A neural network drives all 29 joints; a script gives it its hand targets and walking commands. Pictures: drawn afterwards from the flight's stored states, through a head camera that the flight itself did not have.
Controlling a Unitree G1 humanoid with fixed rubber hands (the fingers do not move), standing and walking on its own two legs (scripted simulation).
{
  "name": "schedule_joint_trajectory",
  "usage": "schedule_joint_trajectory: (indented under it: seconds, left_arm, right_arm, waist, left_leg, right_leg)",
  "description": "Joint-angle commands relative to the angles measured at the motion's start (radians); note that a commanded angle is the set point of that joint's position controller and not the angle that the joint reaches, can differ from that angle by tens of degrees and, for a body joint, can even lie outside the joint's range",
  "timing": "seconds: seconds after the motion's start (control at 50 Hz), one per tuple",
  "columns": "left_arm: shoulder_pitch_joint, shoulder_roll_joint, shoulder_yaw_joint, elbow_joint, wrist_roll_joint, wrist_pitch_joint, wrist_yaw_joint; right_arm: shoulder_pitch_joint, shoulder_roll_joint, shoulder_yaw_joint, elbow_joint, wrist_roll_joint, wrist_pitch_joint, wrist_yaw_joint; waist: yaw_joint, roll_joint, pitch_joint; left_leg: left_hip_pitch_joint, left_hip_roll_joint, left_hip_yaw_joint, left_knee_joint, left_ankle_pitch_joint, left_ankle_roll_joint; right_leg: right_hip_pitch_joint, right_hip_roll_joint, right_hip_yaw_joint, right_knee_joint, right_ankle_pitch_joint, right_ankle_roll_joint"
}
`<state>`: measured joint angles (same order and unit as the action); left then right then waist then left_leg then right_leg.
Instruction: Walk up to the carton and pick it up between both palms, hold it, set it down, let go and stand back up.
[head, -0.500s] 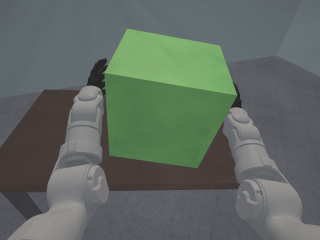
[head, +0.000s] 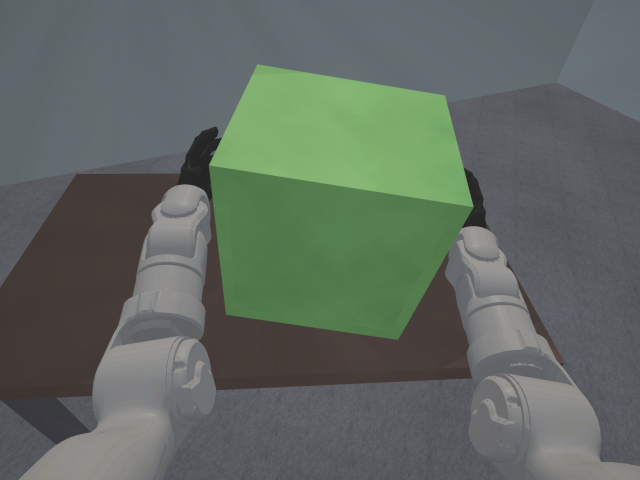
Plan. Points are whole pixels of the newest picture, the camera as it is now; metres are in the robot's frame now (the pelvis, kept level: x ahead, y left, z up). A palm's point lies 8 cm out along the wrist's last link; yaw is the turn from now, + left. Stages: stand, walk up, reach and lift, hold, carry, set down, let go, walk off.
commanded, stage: set down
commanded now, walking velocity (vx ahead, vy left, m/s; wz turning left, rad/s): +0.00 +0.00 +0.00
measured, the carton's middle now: (331, 209) +0.45 -0.01 +0.12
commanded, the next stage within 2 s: none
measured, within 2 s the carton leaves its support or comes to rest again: rests again in 1.94 s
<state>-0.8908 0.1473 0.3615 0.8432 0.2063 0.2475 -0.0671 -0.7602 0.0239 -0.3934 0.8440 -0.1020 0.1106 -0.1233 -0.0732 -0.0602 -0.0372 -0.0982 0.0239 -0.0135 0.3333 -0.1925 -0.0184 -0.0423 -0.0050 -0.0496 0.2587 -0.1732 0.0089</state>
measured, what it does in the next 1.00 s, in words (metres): stands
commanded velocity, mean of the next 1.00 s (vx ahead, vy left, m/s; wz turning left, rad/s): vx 0.00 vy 0.00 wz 0.00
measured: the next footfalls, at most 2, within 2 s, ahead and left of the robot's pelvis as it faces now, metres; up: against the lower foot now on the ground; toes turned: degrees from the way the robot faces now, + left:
none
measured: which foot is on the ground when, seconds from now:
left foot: down 0.00-1.00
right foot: down 0.00-1.00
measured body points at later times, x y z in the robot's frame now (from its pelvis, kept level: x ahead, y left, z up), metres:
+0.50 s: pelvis +0.02 +0.00 +0.00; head +0.01 +0.02 +0.45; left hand +0.46 +0.16 +0.15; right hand +0.41 -0.19 +0.12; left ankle -0.01 +0.13 -0.75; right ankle -0.02 -0.12 -0.75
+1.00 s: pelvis +0.00 +0.00 +0.00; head +0.02 +0.02 +0.45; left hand +0.47 +0.16 +0.14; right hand +0.41 -0.18 +0.11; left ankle -0.01 +0.13 -0.75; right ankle -0.02 -0.12 -0.75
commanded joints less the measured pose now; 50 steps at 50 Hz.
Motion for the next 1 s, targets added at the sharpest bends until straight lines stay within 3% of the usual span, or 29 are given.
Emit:
schedule_joint_trajectory:
  seconds: [0.0, 0.04, 0.06, 0.08, 0.1, 0.12, 0.2, 0.24, 0.34, 0.38, 0.4, 0.42, 0.48, 0.5, 0.52, 0.58, 0.6, 0.62, 0.66, 0.76, 0.8, 0.82, 0.86, 0.92, 0.98]
  left_arm:
    - [-0.633, -0.553, -0.280, -0.087, -0.057, -0.046, -0.140]
    - [-0.642, -0.564, -0.309, -0.138, -0.062, -0.063, -0.133]
    - [-0.649, -0.573, -0.310, -0.135, -0.067, -0.062, -0.133]
    - [-0.674, -0.580, -0.323, -0.139, -0.068, -0.066, -0.132]
    - [-0.644, -0.585, -0.324, -0.148, -0.073, -0.070, -0.128]
    - [-0.646, -0.593, -0.336, -0.150, -0.069, -0.069, -0.127]
    - [-0.599, -0.611, -0.323, -0.114, -0.057, -0.059, -0.125]
    - [-0.597, -0.574, -0.319, -0.104, -0.065, -0.065, -0.134]
    - [-0.589, -0.569, -0.290, -0.068, -0.067, -0.067, -0.143]
    - [-0.627, -0.546, -0.261, -0.027, -0.049, -0.080, -0.152]
    - [-0.629, -0.543, -0.272, -0.049, -0.059, -0.093, -0.149]
    - [-0.665, -0.559, -0.283, -0.066, -0.061, -0.108, -0.148]
    - [-0.673, -0.563, -0.283, -0.037, -0.073, -0.129, -0.148]
    - [-0.675, -0.560, -0.283, -0.037, -0.062, -0.137, -0.147]
    - [-0.674, -0.565, -0.281, -0.043, -0.072, -0.149, -0.148]
    - [-0.683, -0.533, -0.218, 0.038, -0.045, -0.157, -0.162]
    - [-0.690, -0.520, -0.196, 0.070, -0.019, -0.157, -0.164]
    - [-0.677, -0.505, -0.178, 0.081, -0.028, -0.158, -0.166]
    - [-0.706, -0.484, -0.156, 0.086, -0.015, -0.169, -0.164]
    - [-0.733, -0.460, -0.094, 0.158, 0.021, -0.178, -0.157]
    - [-0.744, -0.469, -0.092, 0.150, 0.019, -0.187, -0.149]
    - [-0.777, -0.458, -0.096, 0.148, 0.029, -0.192, -0.149]
    - [-0.732, -0.475, -0.086, 0.153, 0.035, -0.203, -0.143]
    - [-0.733, -0.462, -0.071, 0.198, 0.050, -0.207, -0.149]
    - [-0.730, -0.440, -0.060, 0.195, 0.046, -0.219, -0.146]
  right_arm:
    - [-0.881, 0.442, 0.321, -0.291, 0.001, -0.125, 0.133]
    - [-0.861, 0.447, 0.322, -0.285, 0.006, -0.136, 0.135]
    - [-0.844, 0.455, 0.325, -0.284, 0.007, -0.136, 0.134]
    - [-0.853, 0.446, 0.296, -0.263, -0.005, -0.137, 0.136]
    - [-0.844, 0.449, 0.315, -0.270, -0.006, -0.141, 0.138]
    - [-0.825, 0.439, 0.309, -0.261, 0.005, -0.146, 0.139]
    - [-0.816, 0.447, 0.311, -0.250, -0.012, -0.153, 0.137]
    - [-0.831, 0.463, 0.320, -0.289, -0.011, -0.146, 0.133]
    - [-0.822, 0.461, 0.315, -0.287, -0.036, -0.149, 0.129]
    - [-0.822, 0.473, 0.305, -0.267, -0.043, -0.141, 0.122]
    - [-0.821, 0.480, 0.308, -0.271, -0.043, -0.145, 0.125]
    - [-0.826, 0.493, 0.312, -0.281, -0.054, -0.153, 0.124]
    - [-0.854, 0.503, 0.304, -0.289, -0.065, -0.168, 0.127]
    - [-0.871, 0.526, 0.316, -0.303, -0.068, -0.174, 0.128]
    - [-0.860, 0.545, 0.315, -0.293, -0.075, -0.177, 0.131]
    - [-0.873, 0.526, 0.272, -0.262, -0.103, -0.172, 0.131]
    - [-0.837, 0.524, 0.263, -0.229, -0.123, -0.163, 0.132]
    - [-0.848, 0.520, 0.260, -0.244, -0.128, -0.163, 0.134]
    - [-0.837, 0.497, 0.230, -0.215, -0.142, -0.161, 0.138]
    - [-0.858, 0.483, 0.161, -0.179, -0.183, -0.164, 0.150]
    - [-0.854, 0.475, 0.131, -0.186, -0.194, -0.170, 0.160]
    - [-0.835, 0.463, 0.101, -0.158, -0.219, -0.173, 0.163]
    - [-0.817, 0.467, 0.094, -0.156, -0.238, -0.183, 0.178]
    - [-0.796, 0.453, 0.048, -0.122, -0.268, -0.181, 0.187]
    - [-0.793, 0.459, 0.039, -0.136, -0.276, -0.184, 0.191]
  waist:
    - [-0.002, 0.122, -0.530]
    - [-0.020, 0.153, -0.571]
    - [-0.012, 0.156, -0.564]
    - [-0.034, 0.178, -0.567]
    - [-0.012, 0.172, -0.582]
    - [-0.030, 0.195, -0.562]
    - [0.003, 0.183, -0.557]
    - [-0.005, 0.147, -0.562]
    - [-0.015, 0.136, -0.566]
    - [-0.016, 0.117, -0.546]
    - [-0.009, 0.124, -0.580]
    - [-0.025, 0.132, -0.628]
    - [-0.017, 0.112, -0.659]
    - [-0.001, 0.115, -0.675]
    - [-0.020, 0.108, -0.691]
    - [0.010, 0.092, -0.621]
    - [-0.003, 0.099, -0.599]
    - [0.019, 0.071, -0.589]
    - [0.016, 0.083, -0.600]
    - [0.029, 0.094, -0.560]
    - [0.018, 0.112, -0.573]
    - [-0.008, 0.126, -0.594]
    - [0.008, 0.134, -0.594]
    - [-0.002, 0.125, -0.557]
    - [0.011, 0.101, -0.582]
  left_leg:
    - [0.172, -0.051, 0.075, 0.025, 0.480, -0.073]
    - [0.224, -0.044, 0.059, 0.052, 0.575, -0.084]
    - [0.225, -0.044, 0.065, 0.058, 0.597, -0.090]
    - [0.240, -0.047, 0.069, 0.065, 0.599, -0.105]
    - [0.251, -0.039, 0.065, 0.074, 0.643, -0.100]
    - [0.269, -0.040, 0.064, 0.077, 0.676, -0.108]
    - [0.265, -0.029, 0.057, 0.095, 0.718, -0.100]
    - [0.215, -0.037, 0.059, 0.088, 0.675, -0.090]
    - [0.185, -0.040, 0.065, 0.076, 0.654, -0.085]
    - [0.142, -0.049, 0.067, 0.056, 0.583, -0.071]
    - [0.153, -0.046, 0.069, 0.056, 0.594, -0.074]
    - [0.153, -0.052, 0.072, 0.063, 0.592, -0.077]
    - [0.128, -0.048, 0.077, 0.076, 0.619, -0.083]
    - [0.116, -0.055, 0.079, 0.077, 0.611, -0.073]
    - [0.121, -0.050, 0.080, 0.087, 0.625, -0.076]
    - [0.007, -0.052, 0.082, 0.031, 0.476, -0.055]
    - [0.000, -0.053, 0.085, 0.008, 0.459, -0.054]
    - [-0.006, -0.053, 0.088, 0.015, 0.451, -0.045]
    - [-0.010, -0.057, 0.093, -0.003, 0.418, -0.045]
    - [0.024, -0.047, 0.096, -0.005, 0.399, -0.044]
    - [0.068, -0.039, 0.093, 0.006, 0.437, -0.054]
    - [0.083, -0.044, 0.102, 0.011, 0.446, -0.067]
    - [0.126, -0.034, 0.099, 0.020, 0.488, -0.076]
    - [0.102, -0.031, 0.101, 0.008, 0.439, -0.070]
    - [0.089, -0.031, 0.094, 0.017, 0.442, -0.066]
  right_leg:
    - [0.149, 0.046, -0.058, 0.042, 0.419, 0.037]
    - [0.120, 0.055, -0.062, 0.043, 0.445, 0.033]
    - [0.116, 0.056, -0.070, 0.044, 0.448, 0.029]
    - [0.096, 0.056, -0.065, 0.041, 0.432, 0.022]
    - [0.092, 0.061, -0.076, 0.051, 0.466, 0.030]
    - [0.069, 0.061, -0.071, 0.037, 0.452, 0.023]
    - [0.061, 0.059, -0.075, 0.049, 0.475, 0.024]
    - [0.091, 0.052, -0.063, 0.056, 0.509, 0.038]
    - [0.153, 0.054, -0.058, 0.077, 0.561, 0.045]
    - [0.157, 0.041, -0.054, 0.072, 0.571, 0.054]
    - [0.172, 0.042, -0.051, 0.077, 0.577, 0.047]
    - [0.179, 0.037, -0.050, 0.080, 0.609, 0.051]
    - [0.184, 0.038, -0.048, 0.106, 0.659, 0.056]
    - [0.196, 0.034, -0.040, 0.116, 0.674, 0.056]
    - [0.194, 0.031, -0.039, 0.121, 0.699, 0.055]
    - [0.239, 0.008, -0.035, 0.115, 0.668, 0.064]
    - [0.256, 0.007, -0.034, 0.115, 0.649, 0.069]
    - [0.259, 0.005, -0.036, 0.119, 0.647, 0.072]
    - [0.256, 0.009, -0.028, 0.112, 0.625, 0.072]
    - [0.201, 0.008, -0.039, 0.078, 0.524, 0.062]
    - [0.156, 0.010, -0.044, 0.077, 0.513, 0.057]
    - [0.146, 0.013, -0.047, 0.074, 0.502, 0.052]
    - [0.091, 0.028, -0.060, 0.066, 0.463, 0.046]
    - [0.066, 0.021, -0.054, 0.060, 0.412, 0.039]
    - [0.070, 0.024, -0.062, 0.068, 0.420, 0.050]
